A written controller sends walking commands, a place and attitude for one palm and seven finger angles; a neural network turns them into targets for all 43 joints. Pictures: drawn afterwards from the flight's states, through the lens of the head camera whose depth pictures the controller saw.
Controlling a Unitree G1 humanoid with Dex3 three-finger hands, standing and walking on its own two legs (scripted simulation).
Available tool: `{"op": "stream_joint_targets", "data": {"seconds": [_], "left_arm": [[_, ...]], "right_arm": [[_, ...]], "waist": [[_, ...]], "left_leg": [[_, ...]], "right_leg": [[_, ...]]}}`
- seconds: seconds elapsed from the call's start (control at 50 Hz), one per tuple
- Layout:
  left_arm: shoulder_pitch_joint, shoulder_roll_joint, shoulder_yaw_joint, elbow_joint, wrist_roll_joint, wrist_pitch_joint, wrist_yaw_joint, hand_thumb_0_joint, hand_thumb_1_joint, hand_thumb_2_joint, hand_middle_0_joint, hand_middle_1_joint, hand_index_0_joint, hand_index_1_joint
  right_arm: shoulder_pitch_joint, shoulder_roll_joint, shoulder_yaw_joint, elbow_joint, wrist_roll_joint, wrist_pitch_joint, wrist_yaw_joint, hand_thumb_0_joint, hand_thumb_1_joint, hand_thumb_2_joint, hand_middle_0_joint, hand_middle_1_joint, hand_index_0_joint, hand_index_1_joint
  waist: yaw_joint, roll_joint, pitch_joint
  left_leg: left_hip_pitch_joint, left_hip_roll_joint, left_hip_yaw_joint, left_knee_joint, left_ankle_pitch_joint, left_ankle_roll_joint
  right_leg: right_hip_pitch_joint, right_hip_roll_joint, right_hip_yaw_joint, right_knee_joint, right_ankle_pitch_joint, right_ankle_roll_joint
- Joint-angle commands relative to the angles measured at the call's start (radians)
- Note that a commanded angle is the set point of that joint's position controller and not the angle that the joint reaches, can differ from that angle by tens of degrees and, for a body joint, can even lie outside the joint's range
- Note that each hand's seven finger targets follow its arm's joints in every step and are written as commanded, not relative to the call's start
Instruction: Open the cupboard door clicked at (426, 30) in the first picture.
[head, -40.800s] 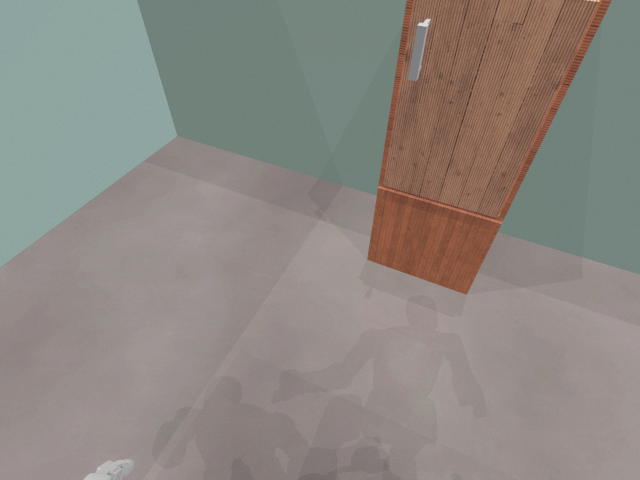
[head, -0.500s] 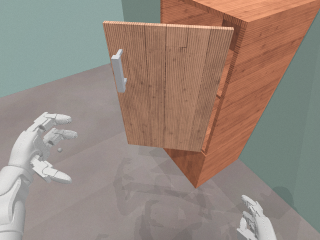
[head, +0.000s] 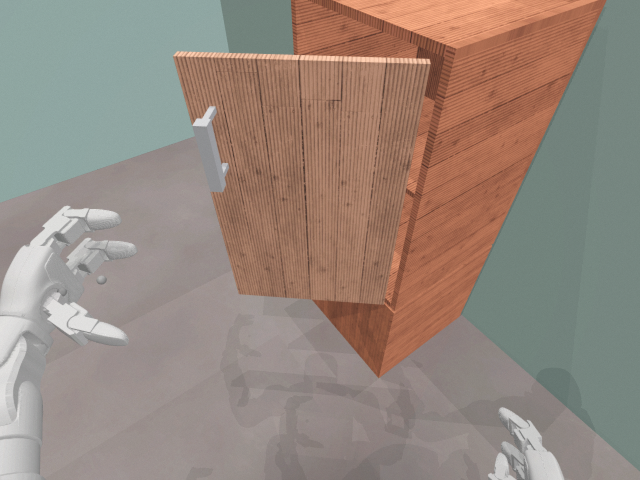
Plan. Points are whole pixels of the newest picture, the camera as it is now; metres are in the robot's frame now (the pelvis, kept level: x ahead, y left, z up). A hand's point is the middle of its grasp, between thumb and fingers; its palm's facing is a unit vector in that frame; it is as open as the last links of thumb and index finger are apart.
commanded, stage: raise the hand with hooked fingers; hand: left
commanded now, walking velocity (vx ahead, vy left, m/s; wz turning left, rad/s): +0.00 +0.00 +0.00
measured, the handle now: (214, 149) +0.57 +0.22 +0.12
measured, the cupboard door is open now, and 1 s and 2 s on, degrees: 49 49 49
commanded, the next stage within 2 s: move the hooked fingers beside the handle in 0.14 s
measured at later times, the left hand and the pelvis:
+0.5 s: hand (112, 260) +0.32 +0.27 +0.13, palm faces +0.02 -1.00 -0.02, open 14.0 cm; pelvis -0.01 +0.01 +0.00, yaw +1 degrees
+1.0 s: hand (133, 219) +0.39 +0.28 +0.13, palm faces -0.01 -1.00 +0.00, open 14.0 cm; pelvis +0.00 +0.02 +0.00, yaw +0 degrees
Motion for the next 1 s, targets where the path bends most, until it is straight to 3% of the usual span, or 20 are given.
{"op": "stream_joint_targets", "data": {"seconds": [0.0,0.1,0.18,0.26,0.28,0.32,0.4,0.42,0.44,0.48,0.5,0.54,0.58,0.68,0.72,0.84,0.9,0.98], "left_arm": [[-0.288,0.284,0.065,-0.192,-0.019,-0.047,0.0,0.0,-0.5,0.3,-0.3,-1.2,-0.3,-1.2],[-0.27,0.289,0.071,-0.151,-0.033,-0.028,-0.024,0.0,-0.5,0.3,-0.3,-1.2,-0.3,-1.2],[-0.297,0.321,0.094,-0.19,-0.034,-0.046,-0.014,0.0,-0.5,0.3,-0.3,-1.2,-0.3,-1.2],[-0.354,0.28,0.054,-0.177,-0.024,-0.06,-0.001,0.0,-0.5,0.3,-0.3,-1.2,-0.3,-1.2],[-0.399,0.293,0.054,-0.151,-0.025,-0.059,0.001,0.0,-0.5,0.3,-0.3,-1.2,-0.3,-1.2],[-0.462,0.291,0.035,-0.102,-0.012,-0.06,0.001,0.0,-0.5,0.3,-0.3,-1.2,-0.3,-1.2],[-0.554,0.309,0.014,-0.066,0.011,-0.065,0.004,0.0,-0.5,0.3,-0.3,-1.2,-0.3,-1.2],[-0.568,0.293,-0.003,-0.039,0.016,-0.064,0.001,0.0,-0.5,0.3,-0.3,-1.2,-0.3,-1.2],[-0.574,0.321,0.021,-0.014,0.019,-0.066,0.005,0.0,-0.5,0.3,-0.3,-1.2,-0.3,-1.2],[-0.611,0.317,0.008,0.036,0.02,-0.071,0.005,0.0,-0.5,0.3,-0.3,-1.2,-0.3,-1.2],[-0.625,0.303,-0.005,0.025,0.022,-0.078,0.003,0.0,-0.5,0.3,-0.3,-1.2,-0.3,-1.2],[-0.617,0.311,0.004,0.053,0.028,-0.082,0.007,0.0,-0.5,0.3,-0.3,-1.2,-0.3,-1.2],[-0.584,0.329,0.026,0.074,0.027,-0.086,0.015,0.0,-0.5,0.3,-0.3,-1.2,-0.3,-1.2],[-0.603,0.376,0.072,0.13,0.036,-0.086,0.023,0.0,-0.5,0.3,-0.3,-1.2,-0.3,-1.2],[-0.617,0.376,0.07,0.126,0.044,-0.091,0.022,0.0,-0.5,0.3,-0.3,-1.2,-0.3,-1.2],[-0.766,0.34,0.008,0.123,0.05,-0.131,0.016,0.0,-0.5,0.3,-0.3,-1.2,-0.3,-1.2],[-0.791,0.362,0.016,0.207,0.049,-0.129,0.008,0.0,-0.5,0.3,-0.3,-1.2,-0.3,-1.2],[-0.882,0.364,-0.009,0.306,0.066,-0.127,0.007,0.0,-0.5,0.3,-0.3,-1.2,-0.3,-1.2]], "right_arm": [[-0.099,-0.115,-0.041,-0.156,0.004,-0.058,-0.016,0.0,-0.9,-0.9,0.2,0.3,0.2,0.3],[-0.099,-0.121,-0.042,-0.154,0.007,-0.055,-0.02,0.0,-0.9,-0.9,0.2,0.3,0.2,0.3],[-0.106,-0.118,-0.038,-0.16,0.003,-0.058,-0.017,0.0,-0.9,-0.9,0.2,0.3,0.2,0.3],[-0.105,-0.113,-0.036,-0.153,0.005,-0.062,-0.021,0.0,-0.9,-0.9,0.2,0.3,0.2,0.3],[-0.099,-0.116,-0.036,-0.144,0.006,-0.058,-0.024,0.0,-0.9,-0.9,0.2,0.3,0.2,0.3],[-0.093,-0.12,-0.034,-0.128,0.007,-0.057,-0.03,0.0,-0.9,-0.9,0.2,0.3,0.2,0.3],[-0.083,-0.124,-0.035,-0.12,0.007,-0.056,-0.035,0.0,-0.9,-0.9,0.2,0.3,0.2,0.3],[-0.08,-0.122,-0.032,-0.118,0.005,-0.055,-0.034,0.0,-0.9,-0.9,0.2,0.3,0.2,0.3],[-0.067,-0.127,-0.034,-0.114,0.004,-0.052,-0.034,0.0,-0.9,-0.9,0.2,0.3,0.2,0.3],[-0.059,-0.131,-0.033,-0.108,0.005,-0.045,-0.033,0.0,-0.9,-0.9,0.2,0.3,0.2,0.3],[-0.061,-0.129,-0.035,-0.114,0.005,-0.047,-0.029,0.0,-0.9,-0.9,0.2,0.3,0.2,0.3],[-0.051,-0.131,-0.035,-0.117,0.002,-0.043,-0.023,0.0,-0.9,-0.9,0.2,0.3,0.2,0.3],[-0.04,-0.134,-0.036,-0.123,-0.003,-0.035,-0.014,0.0,-0.9,-0.9,0.2,0.3,0.2,0.3],[-0.014,-0.144,-0.045,-0.125,-0.003,-0.008,-0.002,0.0,-0.9,-0.9,0.2,0.3,0.2,0.3],[-0.005,-0.144,-0.049,-0.132,-0.004,0.0,0.002,0.0,-0.9,-0.9,0.2,0.3,0.2,0.3],[0.03,-0.147,-0.054,-0.11,-0.005,0.016,0.0,0.0,-0.9,-0.9,0.2,0.3,0.2,0.3],[0.046,-0.158,-0.055,-0.095,-0.003,0.029,-0.003,0.0,-0.9,-0.9,0.2,0.3,0.2,0.3],[0.066,-0.164,-0.055,-0.079,-0.005,0.047,-0.002,0.0,-0.9,-0.9,0.2,0.3,0.2,0.3]], "waist": [[0.001,0.051,-0.149],[0.002,-0.03,-0.155],[0.017,0.023,-0.175],[-0.003,0.022,-0.161],[-0.014,-0.011,-0.141],[-0.026,0.013,-0.124],[-0.031,0.064,-0.187],[-0.032,0.065,-0.186],[-0.031,0.029,-0.196],[-0.035,0.0,-0.195],[-0.031,0.037,-0.216],[-0.023,0.056,-0.239],[-0.006,0.023,-0.261],[-0.01,-0.016,-0.244],[-0.012,0.027,-0.267],[-0.053,0.072,-0.28],[-0.064,0.017,-0.268],[-0.078,0.026,-0.258]], "left_leg": [[0.092,-0.023,-0.025,-0.078,0.146,0.035],[0.07,-0.024,-0.026,-0.068,0.14,0.036],[0.083,-0.026,-0.028,-0.07,0.151,0.032],[0.096,-0.025,-0.032,-0.082,0.125,0.033],[0.086,-0.023,-0.032,-0.075,0.119,0.034],[0.08,-0.023,-0.037,-0.083,0.083,0.033],[0.101,-0.024,-0.044,-0.08,0.089,0.032],[0.103,-0.025,-0.045,-0.079,0.09,0.033],[0.095,-0.023,-0.049,-0.08,0.097,0.032],[0.082,-0.024,-0.05,-0.075,0.102,0.032],[0.097,-0.024,-0.052,-0.078,0.115,0.031],[0.11,-0.024,-0.053,-0.076,0.142,0.028],[0.097,-0.023,-0.055,-0.073,0.182,0.027],[0.059,-0.021,-0.041,-0.065,0.211,0.03],[0.075,-0.021,-0.037,-0.062,0.223,0.03],[0.12,-0.016,-0.047,-0.047,0.239,0.028],[0.087,-0.015,-0.05,-0.045,0.21,0.031],[0.067,-0.017,-0.052,-0.032,0.188,0.031]], "right_leg": [[0.016,-0.031,0.077,-0.117,0.172,0.039],[0.026,-0.036,0.091,-0.123,0.164,0.049],[0.037,-0.032,0.086,-0.116,0.164,0.04],[-0.001,-0.026,0.066,-0.117,0.139,0.038],[-0.007,-0.025,0.078,-0.123,0.13,0.04],[-0.033,-0.026,0.073,-0.128,0.084,0.038],[-0.026,-0.029,0.071,-0.117,0.085,0.03],[-0.032,-0.029,0.069,-0.116,0.094,0.029],[-0.026,-0.027,0.06,-0.111,0.103,0.029],[-0.022,-0.026,0.06,-0.105,0.111,0.028],[-0.028,-0.025,0.054,-0.097,0.127,0.026],[-0.027,-0.024,0.044,-0.083,0.163,0.02],[0.007,-0.02,0.042,-0.071,0.206,0.017],[0.006,-0.019,0.042,-0.058,0.253,0.022],[-0.004,-0.017,0.044,-0.051,0.266,0.021],[-0.061,-0.009,0.04,-0.05,0.259,0.019],[-0.069,-0.008,0.038,-0.051,0.239,0.02],[-0.103,-0.01,0.037,-0.045,0.211,0.018]]}}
